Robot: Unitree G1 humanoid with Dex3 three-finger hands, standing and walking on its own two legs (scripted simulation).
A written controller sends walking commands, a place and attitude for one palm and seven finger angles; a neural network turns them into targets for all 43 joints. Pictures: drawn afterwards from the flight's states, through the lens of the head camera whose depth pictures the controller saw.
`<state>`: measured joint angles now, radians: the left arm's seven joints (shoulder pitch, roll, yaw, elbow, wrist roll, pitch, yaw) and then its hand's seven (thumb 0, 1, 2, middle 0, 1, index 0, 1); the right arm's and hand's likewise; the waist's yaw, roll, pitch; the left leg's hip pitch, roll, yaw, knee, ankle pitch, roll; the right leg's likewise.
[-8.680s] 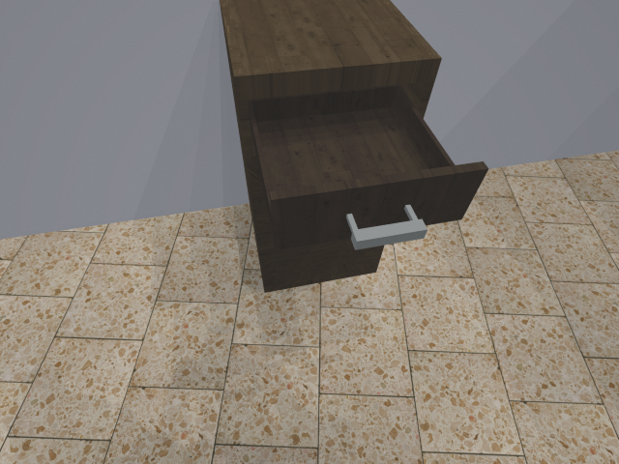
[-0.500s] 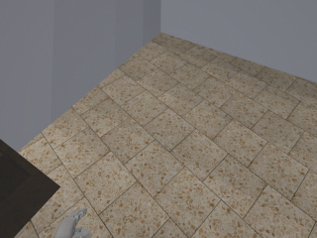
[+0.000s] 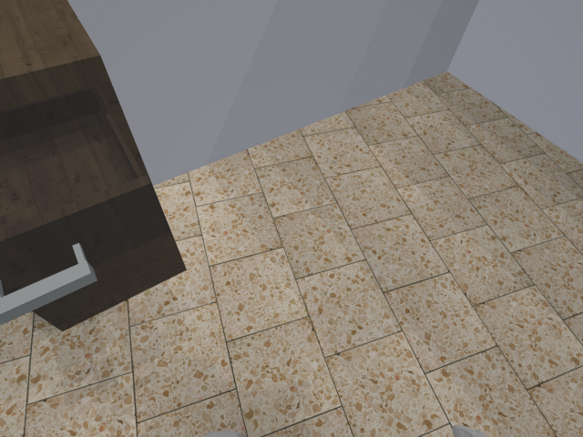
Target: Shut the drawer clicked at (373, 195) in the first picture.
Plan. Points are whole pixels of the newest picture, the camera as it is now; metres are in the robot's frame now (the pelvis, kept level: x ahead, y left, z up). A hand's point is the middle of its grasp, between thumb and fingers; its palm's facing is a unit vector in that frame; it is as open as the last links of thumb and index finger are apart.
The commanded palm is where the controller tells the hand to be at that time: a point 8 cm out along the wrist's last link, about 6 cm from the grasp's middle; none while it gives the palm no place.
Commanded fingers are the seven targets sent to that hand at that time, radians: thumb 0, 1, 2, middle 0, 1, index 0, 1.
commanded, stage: turn to face it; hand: left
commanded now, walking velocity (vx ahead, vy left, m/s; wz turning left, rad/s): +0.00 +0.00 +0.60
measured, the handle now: (42, 279) +0.30 +0.39 -0.03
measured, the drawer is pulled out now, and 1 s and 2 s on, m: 0.29 0.29 0.29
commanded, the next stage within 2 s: take the last steps up to it in 0.96 s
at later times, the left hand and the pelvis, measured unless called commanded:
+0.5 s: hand out of the picture +0.09 +0.21 -0.12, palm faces +0.26 -0.92 -0.30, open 7.4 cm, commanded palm none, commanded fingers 0.00 0.90 0.90 -0.20 -0.30 -0.20 -0.30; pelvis +0.01 -0.03 +0.01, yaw +16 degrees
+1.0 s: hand out of the picture -0.13 +0.16 -0.17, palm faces +0.58 -0.78 -0.23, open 7.4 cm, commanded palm none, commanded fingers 0.00 0.90 0.90 -0.20 -0.30 -0.20 -0.30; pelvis -0.02 -0.02 +0.00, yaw +33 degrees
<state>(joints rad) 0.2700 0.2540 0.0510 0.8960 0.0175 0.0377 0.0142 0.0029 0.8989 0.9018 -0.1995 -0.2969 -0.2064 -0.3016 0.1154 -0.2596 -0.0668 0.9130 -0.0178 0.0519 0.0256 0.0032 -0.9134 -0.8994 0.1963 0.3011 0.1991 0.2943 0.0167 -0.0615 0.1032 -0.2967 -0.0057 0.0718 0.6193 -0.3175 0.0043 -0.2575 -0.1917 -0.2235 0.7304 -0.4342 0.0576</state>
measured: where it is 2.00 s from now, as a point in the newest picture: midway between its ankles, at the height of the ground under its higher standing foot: outside the picture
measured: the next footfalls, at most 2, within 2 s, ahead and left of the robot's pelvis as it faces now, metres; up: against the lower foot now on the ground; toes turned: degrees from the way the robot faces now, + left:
right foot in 0.50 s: +0.08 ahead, -0.13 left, +0.00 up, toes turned +16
left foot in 0.96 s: -0.04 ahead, +0.08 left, +0.00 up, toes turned +36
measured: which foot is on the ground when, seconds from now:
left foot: down 0.00-0.50, up 0.52-0.94, down 0.96-1.00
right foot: up 0.00-0.48, down 0.50-0.96, up 0.98-1.00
